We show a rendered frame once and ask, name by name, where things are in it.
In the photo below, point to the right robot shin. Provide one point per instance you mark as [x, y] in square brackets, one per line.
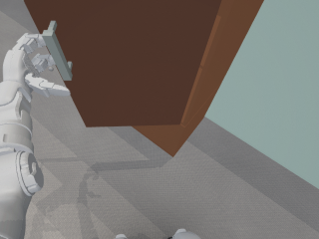
[179, 230]

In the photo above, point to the left robot shin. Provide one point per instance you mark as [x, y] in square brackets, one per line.
[121, 235]

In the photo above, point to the left robot upper arm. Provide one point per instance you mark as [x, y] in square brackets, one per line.
[20, 178]

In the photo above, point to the handle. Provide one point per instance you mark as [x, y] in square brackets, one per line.
[56, 52]

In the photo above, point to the cupboard door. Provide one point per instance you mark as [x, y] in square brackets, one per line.
[134, 61]

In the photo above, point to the left robot hand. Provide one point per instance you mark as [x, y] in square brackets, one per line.
[17, 67]

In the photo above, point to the robot shin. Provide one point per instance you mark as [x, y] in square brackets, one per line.
[121, 235]
[179, 230]

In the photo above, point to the left robot forearm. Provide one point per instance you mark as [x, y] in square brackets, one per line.
[16, 124]

